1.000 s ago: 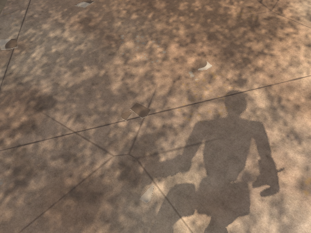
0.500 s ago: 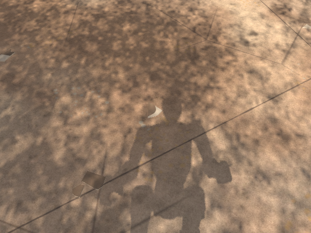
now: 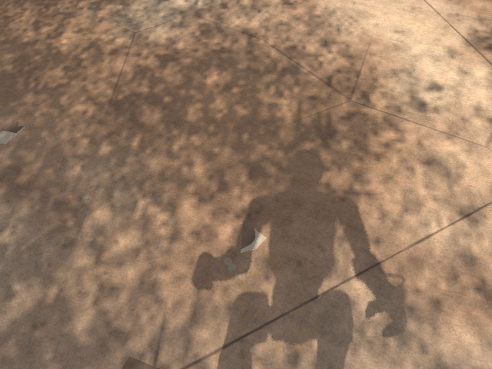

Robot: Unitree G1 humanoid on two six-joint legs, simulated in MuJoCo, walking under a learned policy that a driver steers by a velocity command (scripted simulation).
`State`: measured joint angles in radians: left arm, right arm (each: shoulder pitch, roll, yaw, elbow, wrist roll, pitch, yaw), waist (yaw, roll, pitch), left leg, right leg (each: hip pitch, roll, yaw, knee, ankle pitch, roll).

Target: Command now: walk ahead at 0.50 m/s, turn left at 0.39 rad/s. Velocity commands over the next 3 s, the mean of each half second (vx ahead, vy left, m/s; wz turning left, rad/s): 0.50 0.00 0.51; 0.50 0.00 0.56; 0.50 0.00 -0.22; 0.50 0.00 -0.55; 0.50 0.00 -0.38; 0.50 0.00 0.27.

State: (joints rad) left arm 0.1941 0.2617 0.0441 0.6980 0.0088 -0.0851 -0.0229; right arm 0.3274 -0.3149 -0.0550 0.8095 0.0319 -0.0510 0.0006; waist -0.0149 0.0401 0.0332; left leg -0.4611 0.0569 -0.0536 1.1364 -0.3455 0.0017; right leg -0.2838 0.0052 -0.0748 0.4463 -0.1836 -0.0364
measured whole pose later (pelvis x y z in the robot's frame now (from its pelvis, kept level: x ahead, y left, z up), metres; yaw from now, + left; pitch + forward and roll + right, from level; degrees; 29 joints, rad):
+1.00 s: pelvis +0.55 +0.13 +0.00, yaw +35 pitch +1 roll -1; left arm 0.18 0.27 0.06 0.73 0.01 -0.10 -0.02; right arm 0.32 -0.31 -0.06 0.70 0.02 -0.02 -0.01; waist 0.00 0.04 0.02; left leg -0.42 -0.02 -0.09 1.18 -0.39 0.02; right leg -0.32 0.03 -0.02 0.47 -0.18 -0.02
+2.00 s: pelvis +1.00 +0.32 +0.00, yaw +5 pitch +1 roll +1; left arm 0.27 0.29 0.06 0.68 -0.01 -0.04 -0.03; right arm 0.17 -0.31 -0.06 0.73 -0.01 -0.10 0.00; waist 0.02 0.02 0.07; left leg -0.55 0.09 -0.06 1.10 -0.32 -0.02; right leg -0.29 0.10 0.03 0.44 -0.16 -0.10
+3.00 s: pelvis +1.54 +0.33 +0.00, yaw +7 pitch +1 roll -2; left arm 0.24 0.26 0.06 0.77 0.01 -0.09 -0.01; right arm 0.28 -0.33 -0.07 0.77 0.03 -0.03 0.00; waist 0.01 0.05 0.02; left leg -0.56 0.08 -0.05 1.11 -0.30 0.00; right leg -0.19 0.02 -0.09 0.36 -0.18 -0.03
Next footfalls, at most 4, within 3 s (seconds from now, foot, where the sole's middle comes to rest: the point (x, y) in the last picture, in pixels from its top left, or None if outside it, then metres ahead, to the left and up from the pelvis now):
0.36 left None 0.34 0.17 -0.78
0.86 right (234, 298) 0.68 0.08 -0.78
1.32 left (122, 286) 0.73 0.42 -0.78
1.80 right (181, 191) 1.09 0.27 -0.78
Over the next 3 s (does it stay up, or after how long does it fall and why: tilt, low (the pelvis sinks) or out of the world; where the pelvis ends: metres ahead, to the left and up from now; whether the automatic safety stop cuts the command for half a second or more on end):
stays up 1.54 0.33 0.00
